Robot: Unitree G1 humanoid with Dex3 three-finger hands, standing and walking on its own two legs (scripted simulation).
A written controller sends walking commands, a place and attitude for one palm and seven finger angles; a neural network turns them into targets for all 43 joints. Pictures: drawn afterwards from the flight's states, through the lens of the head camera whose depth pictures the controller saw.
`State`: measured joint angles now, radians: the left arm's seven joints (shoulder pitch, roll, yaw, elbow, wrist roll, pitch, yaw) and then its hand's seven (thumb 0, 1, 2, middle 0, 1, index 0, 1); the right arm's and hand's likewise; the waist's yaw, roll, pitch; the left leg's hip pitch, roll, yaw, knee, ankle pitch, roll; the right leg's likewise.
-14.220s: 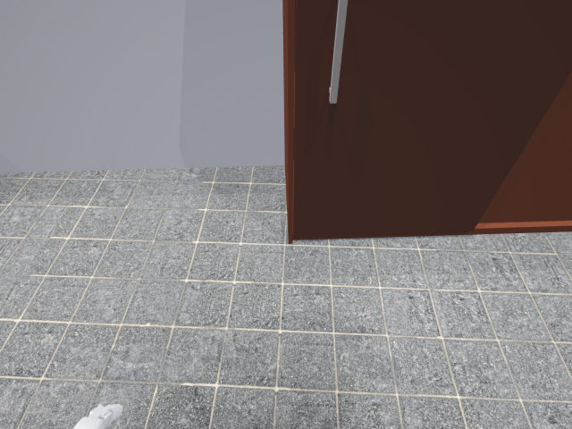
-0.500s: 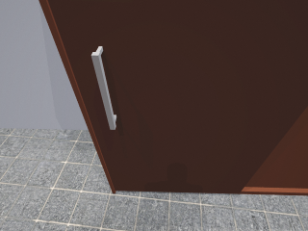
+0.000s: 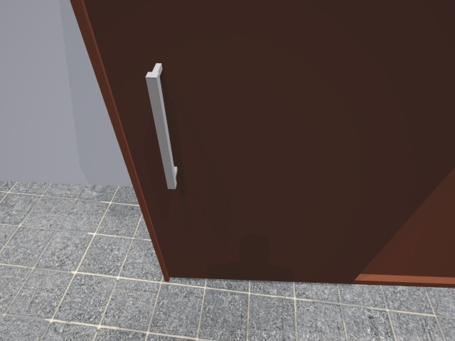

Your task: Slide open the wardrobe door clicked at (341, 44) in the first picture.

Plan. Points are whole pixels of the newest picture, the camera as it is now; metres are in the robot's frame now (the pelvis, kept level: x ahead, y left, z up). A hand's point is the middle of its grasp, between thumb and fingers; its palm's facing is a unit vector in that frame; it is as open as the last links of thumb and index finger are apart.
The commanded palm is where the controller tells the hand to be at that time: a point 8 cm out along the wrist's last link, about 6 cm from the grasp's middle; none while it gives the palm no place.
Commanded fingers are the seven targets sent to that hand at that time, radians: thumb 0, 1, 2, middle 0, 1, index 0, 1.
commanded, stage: look again from close up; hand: left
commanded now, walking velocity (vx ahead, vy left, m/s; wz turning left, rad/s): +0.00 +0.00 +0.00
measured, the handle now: (166, 134) +0.49 +0.16 +0.10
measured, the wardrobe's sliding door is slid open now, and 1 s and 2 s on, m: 0.00 0.00 0.00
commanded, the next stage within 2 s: none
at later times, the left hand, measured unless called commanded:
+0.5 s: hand out of the picture -0.04 +0.17 -0.18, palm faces +0.04 -0.99 -0.14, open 7.4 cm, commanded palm none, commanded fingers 0.00 0.90 0.90 -0.20 -0.30 -0.20 -0.30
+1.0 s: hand out of the picture -0.04 +0.17 -0.18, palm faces +0.03 -0.99 -0.15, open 7.4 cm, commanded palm none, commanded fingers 0.00 0.90 0.90 -0.20 -0.30 -0.20 -0.30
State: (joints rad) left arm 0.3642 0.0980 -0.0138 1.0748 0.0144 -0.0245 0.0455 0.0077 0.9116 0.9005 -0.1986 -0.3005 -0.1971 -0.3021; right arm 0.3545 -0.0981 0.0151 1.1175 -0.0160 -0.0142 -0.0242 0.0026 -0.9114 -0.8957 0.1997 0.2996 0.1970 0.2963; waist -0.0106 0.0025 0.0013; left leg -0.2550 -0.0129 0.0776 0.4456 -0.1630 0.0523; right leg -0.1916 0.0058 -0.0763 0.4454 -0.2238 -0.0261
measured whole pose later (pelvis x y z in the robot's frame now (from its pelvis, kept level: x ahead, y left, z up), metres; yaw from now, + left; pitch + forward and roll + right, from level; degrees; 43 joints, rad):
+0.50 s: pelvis +0.00 +0.02 +0.00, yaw +0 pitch -2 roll -1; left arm 0.39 0.11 -0.01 1.09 0.02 -0.02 0.04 0.01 0.91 0.90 -0.20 -0.30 -0.20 -0.30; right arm 0.32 -0.13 0.00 1.11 -0.01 -0.02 -0.02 0.00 -0.91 -0.90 0.20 0.30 0.20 0.30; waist 0.00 0.00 0.02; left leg -0.24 -0.04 0.09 0.40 -0.14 0.08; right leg -0.19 -0.02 -0.06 0.43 -0.21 0.01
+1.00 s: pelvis +0.00 +0.03 +0.00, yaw +0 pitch -2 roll -1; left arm 0.39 0.11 -0.01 1.09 0.02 -0.02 0.04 0.01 0.91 0.90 -0.20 -0.30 -0.20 -0.30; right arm 0.33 -0.12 0.00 1.12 -0.02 -0.01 -0.02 0.00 -0.91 -0.90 0.20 0.30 0.20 0.30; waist 0.00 -0.01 0.01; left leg -0.24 -0.05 0.10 0.39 -0.13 0.09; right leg -0.20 -0.03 -0.06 0.43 -0.20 0.01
